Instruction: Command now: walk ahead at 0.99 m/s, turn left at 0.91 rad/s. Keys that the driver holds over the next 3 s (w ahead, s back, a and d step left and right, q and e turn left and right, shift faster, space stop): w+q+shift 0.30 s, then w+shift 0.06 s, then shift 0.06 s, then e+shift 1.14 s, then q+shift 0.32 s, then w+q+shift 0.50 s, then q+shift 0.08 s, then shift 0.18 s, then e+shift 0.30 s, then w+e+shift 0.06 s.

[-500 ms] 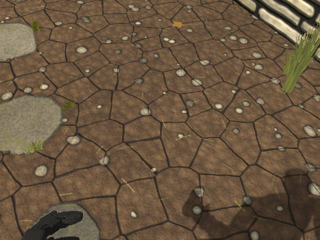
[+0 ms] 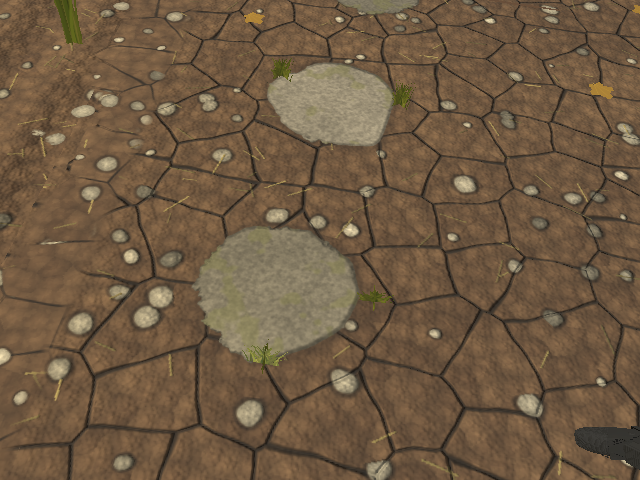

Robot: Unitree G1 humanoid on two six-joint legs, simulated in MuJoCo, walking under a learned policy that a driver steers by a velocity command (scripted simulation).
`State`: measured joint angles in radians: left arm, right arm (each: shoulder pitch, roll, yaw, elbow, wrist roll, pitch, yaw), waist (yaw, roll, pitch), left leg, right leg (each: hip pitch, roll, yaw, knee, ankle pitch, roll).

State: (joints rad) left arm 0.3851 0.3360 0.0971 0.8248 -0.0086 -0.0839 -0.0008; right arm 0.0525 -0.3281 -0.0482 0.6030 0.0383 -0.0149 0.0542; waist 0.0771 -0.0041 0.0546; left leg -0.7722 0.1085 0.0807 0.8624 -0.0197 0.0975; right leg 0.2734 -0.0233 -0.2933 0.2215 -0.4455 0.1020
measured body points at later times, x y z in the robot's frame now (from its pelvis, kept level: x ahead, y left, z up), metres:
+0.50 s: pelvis +0.45 +0.05 +0.01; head +0.48 +0.09 +0.45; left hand +0.64 +0.36 -0.03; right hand +0.56 -0.22 -0.10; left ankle +0.22 +0.06 -0.70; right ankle +0.69 +0.02 -0.70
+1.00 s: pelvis +0.66 +0.13 +0.03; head +0.69 +0.15 +0.47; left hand +0.74 +0.45 -0.07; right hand +0.91 -0.09 -0.03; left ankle +0.74 +0.25 -0.71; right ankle +0.69 +0.03 -0.70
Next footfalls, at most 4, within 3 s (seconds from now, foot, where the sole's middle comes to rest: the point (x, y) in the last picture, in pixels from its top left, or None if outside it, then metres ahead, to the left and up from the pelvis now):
0.06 left None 0.25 0.07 -0.74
0.50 right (313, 358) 0.72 0.04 -0.74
0.98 left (226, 326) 0.78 0.25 -0.74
1.48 right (334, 374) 0.69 -0.01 -0.74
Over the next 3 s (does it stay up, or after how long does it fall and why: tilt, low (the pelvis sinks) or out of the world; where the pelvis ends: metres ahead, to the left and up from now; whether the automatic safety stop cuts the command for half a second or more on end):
stays up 1.26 0.13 0.03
